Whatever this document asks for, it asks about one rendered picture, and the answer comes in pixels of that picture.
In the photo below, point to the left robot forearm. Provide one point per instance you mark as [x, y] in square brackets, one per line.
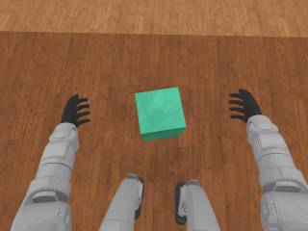
[52, 182]

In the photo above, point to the carton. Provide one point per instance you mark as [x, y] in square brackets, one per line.
[160, 114]

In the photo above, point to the robot right thigh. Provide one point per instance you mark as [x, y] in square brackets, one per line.
[200, 214]

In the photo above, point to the left robot upper arm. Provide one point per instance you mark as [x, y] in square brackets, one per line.
[44, 216]

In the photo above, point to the right robot forearm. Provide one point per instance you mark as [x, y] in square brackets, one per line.
[273, 158]

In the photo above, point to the robot thigh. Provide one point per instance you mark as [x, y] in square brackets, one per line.
[200, 214]
[121, 213]

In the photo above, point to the right robot upper arm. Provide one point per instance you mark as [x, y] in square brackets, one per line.
[284, 211]

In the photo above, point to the robot left hand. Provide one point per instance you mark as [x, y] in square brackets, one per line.
[69, 115]

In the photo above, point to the robot left thigh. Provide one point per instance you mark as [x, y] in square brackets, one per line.
[121, 213]

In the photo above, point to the robot right hand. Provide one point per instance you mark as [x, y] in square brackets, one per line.
[250, 107]

